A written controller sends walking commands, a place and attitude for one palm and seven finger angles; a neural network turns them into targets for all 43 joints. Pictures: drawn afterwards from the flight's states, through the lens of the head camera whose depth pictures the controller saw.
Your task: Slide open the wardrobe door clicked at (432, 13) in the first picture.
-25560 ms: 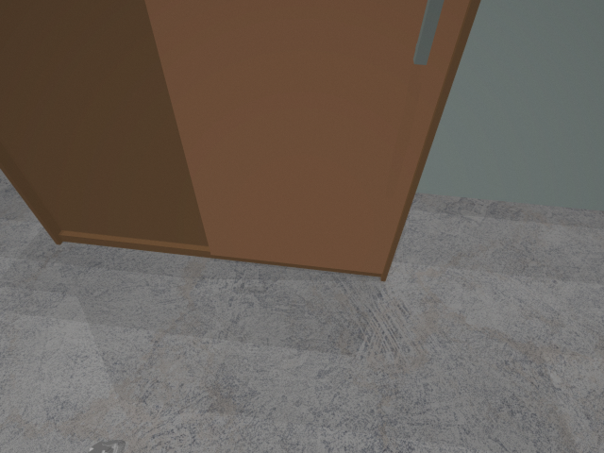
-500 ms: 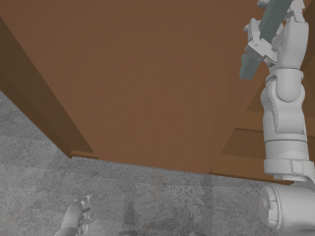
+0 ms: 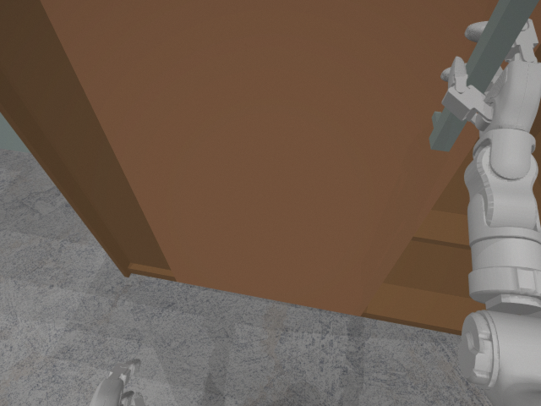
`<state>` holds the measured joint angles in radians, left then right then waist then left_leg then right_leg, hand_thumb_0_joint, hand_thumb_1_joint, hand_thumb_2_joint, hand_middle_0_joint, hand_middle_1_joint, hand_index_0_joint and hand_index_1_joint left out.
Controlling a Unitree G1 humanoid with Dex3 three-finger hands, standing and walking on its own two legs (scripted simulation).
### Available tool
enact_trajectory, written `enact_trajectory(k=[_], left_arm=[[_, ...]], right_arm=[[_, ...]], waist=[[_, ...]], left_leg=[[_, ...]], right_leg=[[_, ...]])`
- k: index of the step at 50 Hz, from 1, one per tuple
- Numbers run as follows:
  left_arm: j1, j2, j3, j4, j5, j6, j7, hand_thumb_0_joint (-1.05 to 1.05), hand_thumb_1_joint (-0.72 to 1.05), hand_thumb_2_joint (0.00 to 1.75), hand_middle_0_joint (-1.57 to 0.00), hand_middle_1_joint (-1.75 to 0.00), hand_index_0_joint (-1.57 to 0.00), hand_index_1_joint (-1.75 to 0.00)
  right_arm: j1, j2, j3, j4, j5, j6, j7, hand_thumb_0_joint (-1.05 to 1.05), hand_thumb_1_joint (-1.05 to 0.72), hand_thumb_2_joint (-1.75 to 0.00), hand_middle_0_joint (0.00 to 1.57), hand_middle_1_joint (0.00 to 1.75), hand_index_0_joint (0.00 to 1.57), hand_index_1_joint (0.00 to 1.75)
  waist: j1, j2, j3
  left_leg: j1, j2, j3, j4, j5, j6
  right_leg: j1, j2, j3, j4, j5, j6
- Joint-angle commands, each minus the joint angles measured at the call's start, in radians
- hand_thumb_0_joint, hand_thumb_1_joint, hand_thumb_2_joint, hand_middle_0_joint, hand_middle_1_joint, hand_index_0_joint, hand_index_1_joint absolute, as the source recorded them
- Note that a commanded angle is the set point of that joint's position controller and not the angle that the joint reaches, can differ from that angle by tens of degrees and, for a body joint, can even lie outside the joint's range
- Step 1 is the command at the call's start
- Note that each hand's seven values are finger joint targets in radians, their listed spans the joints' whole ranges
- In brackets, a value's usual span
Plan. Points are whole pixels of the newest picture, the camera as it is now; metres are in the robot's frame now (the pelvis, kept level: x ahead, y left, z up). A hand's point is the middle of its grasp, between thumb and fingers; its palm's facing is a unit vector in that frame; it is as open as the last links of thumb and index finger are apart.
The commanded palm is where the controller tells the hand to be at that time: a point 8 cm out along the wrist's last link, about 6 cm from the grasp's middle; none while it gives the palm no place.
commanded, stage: loosen the grip on the handle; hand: right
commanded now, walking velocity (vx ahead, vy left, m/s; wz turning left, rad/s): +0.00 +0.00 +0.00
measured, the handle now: (472, 66) +0.49 -0.20 +0.26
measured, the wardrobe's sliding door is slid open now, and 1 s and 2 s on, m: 0.46 0.46 0.46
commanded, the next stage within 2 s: slip the hand off the handle in 0.62 s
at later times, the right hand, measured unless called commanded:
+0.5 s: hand (461, 78) +0.46 -0.18 +0.26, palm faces +0.25 +0.96 -0.10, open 13.2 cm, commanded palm +0.43 -0.23 +0.25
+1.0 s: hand (470, 77) +0.46 -0.19 +0.26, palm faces +0.21 +0.97 -0.09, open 14.7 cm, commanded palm +0.43 -0.27 +0.26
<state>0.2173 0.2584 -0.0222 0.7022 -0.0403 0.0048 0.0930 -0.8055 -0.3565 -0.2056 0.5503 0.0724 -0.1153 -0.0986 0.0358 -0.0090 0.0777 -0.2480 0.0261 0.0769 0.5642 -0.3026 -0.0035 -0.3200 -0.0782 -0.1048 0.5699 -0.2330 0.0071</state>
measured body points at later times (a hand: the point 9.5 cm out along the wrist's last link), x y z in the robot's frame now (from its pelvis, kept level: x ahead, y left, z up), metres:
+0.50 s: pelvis -0.02 +0.01 +0.00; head +0.00 +0.01 +0.45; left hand +0.00 +0.29 -0.11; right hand +0.44 -0.23 +0.26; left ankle +0.00 +0.12 -0.73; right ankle +0.04 -0.12 -0.73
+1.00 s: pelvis +0.00 +0.00 +0.01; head +0.01 +0.00 +0.46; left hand +0.09 +0.26 -0.11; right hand +0.44 -0.24 +0.27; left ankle +0.00 +0.12 -0.73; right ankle +0.04 -0.12 -0.73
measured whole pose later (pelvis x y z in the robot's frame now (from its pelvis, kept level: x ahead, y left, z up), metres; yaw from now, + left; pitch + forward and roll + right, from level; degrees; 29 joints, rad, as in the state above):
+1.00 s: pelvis +0.00 +0.00 +0.01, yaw +1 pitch +1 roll +1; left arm 0.30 0.23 -0.01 0.75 0.00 -0.11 0.04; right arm -0.87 -0.41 -0.30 0.76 0.02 -0.17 0.00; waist 0.06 0.00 -0.01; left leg -0.25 0.00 0.06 0.48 -0.25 0.01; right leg -0.33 -0.05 -0.04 0.50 -0.20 0.00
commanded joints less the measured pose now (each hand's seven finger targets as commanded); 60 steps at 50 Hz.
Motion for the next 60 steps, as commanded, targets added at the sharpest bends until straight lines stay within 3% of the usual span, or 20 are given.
enact_trajectory(k=[1,2,3,4,5,6,8,11,14,21,22,23,25,28,35,36,45,47,51,60], left_arm=[[-0.055,0.126,0.041,-0.137,0.004,-0.047,0.008,0.00,0.90,0.90,-0.20,-0.30,-0.20,-0.30],[0.074,0.063,0.008,-0.178,-0.030,-0.107,0.000,0.00,0.90,0.90,-0.20,-0.30,-0.20,-0.30],[0.100,0.126,0.125,-0.037,0.067,-0.156,-0.037,0.00,0.90,0.90,-0.20,-0.30,-0.20,-0.30],[0.178,0.135,0.107,-0.065,0.047,-0.174,-0.046,0.00,0.90,0.90,-0.20,-0.30,-0.20,-0.30],[0.161,0.148,0.104,-0.064,0.061,-0.201,-0.047,0.00,0.90,0.90,-0.20,-0.30,-0.20,-0.30],[0.129,0.140,0.088,-0.084,0.067,-0.212,-0.054,0.00,0.90,0.90,-0.20,-0.30,-0.20,-0.30],[0.125,0.115,0.075,-0.067,0.068,-0.226,-0.068,0.00,0.90,0.90,-0.20,-0.30,-0.20,-0.30],[0.150,0.136,0.082,-0.058,0.064,-0.224,-0.092,0.00,0.90,0.90,-0.20,-0.30,-0.20,-0.30],[0.151,0.148,0.092,-0.069,0.056,-0.218,-0.096,0.00,0.90,0.90,-0.20,-0.30,-0.20,-0.30],[0.169,0.159,0.103,-0.051,0.040,-0.198,-0.092,0.00,0.90,0.90,-0.20,-0.30,-0.20,-0.30],[0.160,0.175,0.103,-0.056,0.038,-0.197,-0.082,0.00,0.90,0.90,-0.20,-0.30,-0.20,-0.30],[0.153,0.159,0.098,-0.057,0.039,-0.192,-0.078,0.00,0.90,0.90,-0.20,-0.30,-0.20,-0.30],[0.167,0.156,0.099,-0.032,0.033,-0.186,-0.072,0.00,0.90,0.90,-0.20,-0.30,-0.20,-0.30],[0.164,0.162,0.093,-0.026,0.034,-0.187,-0.068,0.00,0.90,0.90,-0.20,-0.30,-0.20,-0.30],[0.161,0.153,0.092,-0.024,0.037,-0.185,-0.069,0.00,0.90,0.90,-0.20,-0.30,-0.20,-0.30],[0.148,0.155,0.093,-0.037,0.036,-0.185,-0.068,0.00,0.90,0.90,-0.20,-0.30,-0.20,-0.30],[0.112,0.147,0.068,-0.042,0.035,-0.159,-0.039,0.00,0.90,0.90,-0.20,-0.30,-0.20,-0.30],[0.105,0.146,0.067,-0.049,0.039,-0.153,-0.029,0.00,0.90,0.90,-0.20,-0.30,-0.20,-0.30],[0.094,0.138,0.061,-0.056,0.033,-0.134,-0.022,0.00,0.90,0.90,-0.20,-0.30,-0.20,-0.30],[0.078,0.140,0.061,-0.088,0.024,-0.107,-0.002,0.00,0.90,0.90,-0.20,-0.30,-0.20,-0.30]], right_arm=[[-0.377,-0.164,0.016,-0.201,-0.014,-0.079,0.025,0.00,-0.90,-0.90,0.45,1.40,0.45,1.40],[-1.208,-0.744,-0.328,-0.254,-0.165,-0.117,-0.002,0.00,-0.90,-0.90,0.45,1.40,0.45,1.40],[-0.996,-0.447,-0.175,0.182,-0.206,-0.002,0.062,0.00,-0.78,-0.84,0.45,1.40,0.45,1.40],[-0.829,-0.244,-0.118,0.159,-0.122,0.017,0.063,0.00,-0.66,-0.78,0.45,1.40,0.45,1.40],[-0.787,-0.349,-0.224,0.152,-0.095,-0.008,0.066,0.00,-0.54,-0.73,0.45,1.40,0.45,1.40],[-0.765,-0.333,-0.199,0.118,-0.069,-0.029,0.064,0.00,-0.42,-0.67,0.45,1.40,0.45,1.40],[-0.775,-0.187,-0.063,0.111,-0.078,-0.085,0.052,0.00,-0.17,-0.55,0.45,1.40,0.45,1.40],[-0.676,-0.225,-0.068,0.204,-0.107,-0.138,0.020,0.00,0.19,-0.37,0.45,1.40,0.45,1.40],[-0.687,-0.246,-0.072,0.186,-0.099,-0.166,0.029,0.00,0.55,-0.20,0.42,1.37,0.42,1.37],[-0.653,-0.239,-0.055,0.170,-0.069,-0.157,0.050,0.00,0.55,-0.20,0.33,1.25,0.33,1.25],[-0.733,-0.425,-0.182,0.078,-0.068,-0.165,0.039,0.00,0.55,-0.20,0.32,1.23,0.32,1.23],[-0.792,-0.416,-0.147,0.055,-0.080,-0.158,0.039,0.00,0.55,-0.20,0.30,1.22,0.30,1.22],[-0.706,-0.354,-0.125,0.153,-0.074,-0.121,0.041,0.00,0.55,-0.20,0.28,1.18,0.28,1.18],[-0.692,-0.326,-0.106,0.147,-0.062,-0.115,0.037,0.00,0.55,-0.20,0.25,1.15,0.25,1.15],[-0.680,-0.278,-0.083,0.096,-0.056,-0.110,0.023,0.00,0.55,-0.20,0.25,1.15,0.25,1.15],[-0.666,-0.342,-0.134,0.030,-0.056,-0.115,0.019,0.00,0.55,-0.20,0.25,1.15,0.25,1.15],[-0.616,-0.396,-0.181,0.068,-0.049,-0.084,0.033,0.00,0.55,-0.20,0.25,1.15,0.25,1.15],[-0.587,-0.460,-0.242,0.044,-0.043,-0.084,0.032,0.00,0.55,-0.20,0.25,1.15,0.25,1.15],[-0.534,-0.444,-0.233,0.047,-0.036,-0.054,0.053,0.00,0.55,-0.20,0.25,1.15,0.25,1.15],[-0.389,-0.548,-0.342,-0.042,-0.004,-0.018,0.079,0.00,0.55,-0.20,0.25,1.15,0.25,1.15]], waist=[[-0.037,-0.028,-0.378],[-0.018,-0.148,-0.329],[0.084,0.054,-0.503],[0.092,0.173,-0.510],[0.070,0.164,-0.519],[0.044,0.056,-0.501],[0.063,-0.125,-0.360],[0.064,-0.032,-0.256],[0.069,0.041,-0.299],[0.070,0.037,-0.307],[0.043,0.011,-0.384],[0.054,-0.023,-0.421],[0.065,0.014,-0.309],[0.073,0.026,-0.261],[0.068,0.002,-0.314],[0.040,-0.010,-0.357],[0.039,0.031,-0.285],[0.017,0.032,-0.312],[0.009,0.024,-0.297],[-0.027,0.033,-0.345]], left_leg=[[0.113,0.078,-0.078,-0.059,0.240,-0.006],[0.076,0.010,-0.126,-0.075,-0.092,-0.020],[-0.023,-0.036,-0.065,-0.082,0.275,0.067],[-0.017,-0.046,-0.045,-0.088,0.334,0.044],[0.028,-0.045,-0.067,-0.116,0.339,0.038],[0.039,-0.040,-0.079,-0.125,0.299,0.044],[-0.060,-0.034,-0.081,-0.145,0.178,0.053],[-0.107,-0.033,-0.076,-0.161,0.042,0.042],[-0.097,-0.030,-0.088,-0.165,-0.005,0.030],[-0.105,-0.033,-0.106,-0.179,-0.064,0.022],[-0.038,-0.031,-0.122,-0.184,-0.052,0.021],[-0.006,-0.029,-0.138,-0.182,-0.039,0.017],[-0.049,-0.033,-0.125,-0.205,-0.072,0.018],[-0.077,-0.034,-0.115,-0.214,-0.077,0.015],[-0.077,-0.043,-0.083,-0.190,-0.033,0.016],[-0.043,-0.044,-0.083,-0.188,-0.021,0.020],[-0.032,-0.042,-0.072,-0.201,-0.006,0.012],[0.013,-0.039,-0.079,-0.201,0.041,0.015],[0.028,-0.039,-0.071,-0.205,0.073,0.015],[0.126,-0.033,-0.080,-0.168,0.271,0.008]], right_leg=[[0.127,-0.139,0.139,-0.062,0.295,-0.047],[0.178,-0.040,0.100,-0.196,0.010,-0.056],[0.156,0.050,0.073,-0.105,0.262,-0.009],[0.185,0.041,0.088,-0.085,0.288,-0.027],[0.218,0.045,0.082,-0.103,0.247,-0.031],[0.207,0.054,0.076,-0.111,0.205,-0.029],[0.200,0.048,0.076,-0.105,0.110,-0.018],[0.085,0.059,0.084,-0.118,-0.043,-0.028],[0.068,0.066,0.077,-0.110,-0.061,-0.041],[0.043,0.077,0.083,-0.097,-0.091,-0.044],[0.055,0.075,0.079,-0.100,-0.068,-0.048],[0.050,0.080,0.077,-0.106,-0.059,-0.049],[0.031,0.075,0.077,-0.110,-0.083,-0.045],[0.030,0.077,0.085,-0.120,-0.091,-0.046],[0.079,0.078,0.100,-0.125,-0.088,-0.043],[0.100,0.075,0.102,-0.131,-0.075,-0.043],[0.087,0.066,0.103,-0.152,-0.072,-0.042],[0.090,0.065,0.095,-0.144,-0.006,-0.046],[0.101,0.061,0.091,-0.156,0.030,-0.038],[0.106,0.064,0.062,-0.140,0.169,-0.035]])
